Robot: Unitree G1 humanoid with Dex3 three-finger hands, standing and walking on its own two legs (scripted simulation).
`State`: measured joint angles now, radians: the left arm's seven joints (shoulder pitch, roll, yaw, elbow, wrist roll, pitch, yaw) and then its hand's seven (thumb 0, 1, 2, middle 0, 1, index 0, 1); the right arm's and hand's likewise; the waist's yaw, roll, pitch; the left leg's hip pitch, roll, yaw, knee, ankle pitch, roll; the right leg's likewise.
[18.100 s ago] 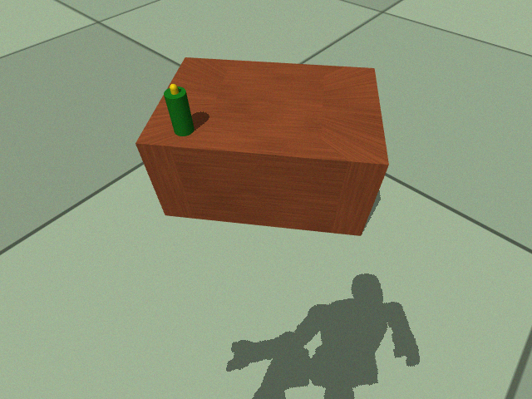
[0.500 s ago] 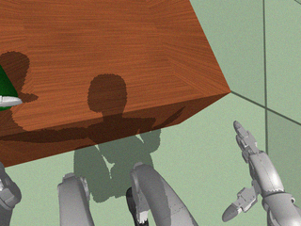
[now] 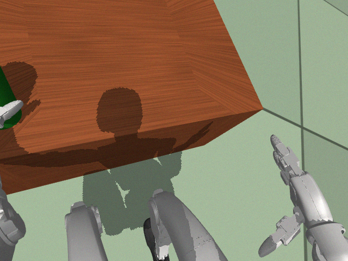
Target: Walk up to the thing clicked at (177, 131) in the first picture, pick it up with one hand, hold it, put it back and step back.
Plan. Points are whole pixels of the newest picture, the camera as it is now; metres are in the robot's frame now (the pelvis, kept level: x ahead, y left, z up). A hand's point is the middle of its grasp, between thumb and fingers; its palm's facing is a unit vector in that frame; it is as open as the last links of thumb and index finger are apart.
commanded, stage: settle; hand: left
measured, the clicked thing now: out of the picture +0.50 +0.26 -0.03
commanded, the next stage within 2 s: lift in 1.00 s
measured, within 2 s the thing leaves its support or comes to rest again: leaves its support in 0.30 s
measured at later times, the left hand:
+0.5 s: hand out of the picture +0.50 +0.25 -0.03, palm faces +0.30 -0.95 -0.03, open 10.9 cm
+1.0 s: hand out of the picture +0.51 +0.25 +0.01, palm faces +0.30 -0.95 -0.03, open 10.9 cm
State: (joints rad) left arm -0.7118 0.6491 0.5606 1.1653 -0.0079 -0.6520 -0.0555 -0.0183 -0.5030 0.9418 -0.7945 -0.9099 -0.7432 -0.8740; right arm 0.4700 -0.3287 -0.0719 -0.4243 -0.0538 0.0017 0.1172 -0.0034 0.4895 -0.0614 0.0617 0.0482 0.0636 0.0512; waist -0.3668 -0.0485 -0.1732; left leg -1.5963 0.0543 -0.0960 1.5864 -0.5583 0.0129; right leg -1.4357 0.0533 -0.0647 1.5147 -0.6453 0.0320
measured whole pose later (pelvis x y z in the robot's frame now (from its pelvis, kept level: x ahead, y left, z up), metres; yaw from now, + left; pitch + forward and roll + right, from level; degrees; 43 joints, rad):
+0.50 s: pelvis +0.02 +0.00 +0.03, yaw +0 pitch +31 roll -7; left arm -0.64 0.57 0.53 1.07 -0.01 -0.52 0.01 -0.02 -0.51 1.15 -0.74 -1.01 -0.69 -0.97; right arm 0.41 -0.29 -0.05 -0.25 -0.08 0.03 0.08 0.00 0.48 -0.07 0.06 0.05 0.06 0.05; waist -0.33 -0.03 -0.17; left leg -1.48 0.06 -0.07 1.49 -0.56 0.02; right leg -1.33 0.06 -0.04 1.41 -0.64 0.04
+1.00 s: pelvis +0.03 +0.00 +0.05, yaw +1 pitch +30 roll -6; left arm -0.64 0.53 0.50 1.07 -0.03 -0.51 0.00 -0.02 -0.52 1.15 -0.73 -1.01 -0.68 -0.98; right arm 0.38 -0.28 -0.04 -0.16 -0.07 0.04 0.07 0.00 0.51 -0.07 0.06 0.05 0.06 0.05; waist -0.30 -0.02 -0.17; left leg -1.38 0.06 -0.07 1.41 -0.55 0.01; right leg -1.24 0.05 -0.04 1.34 -0.62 0.03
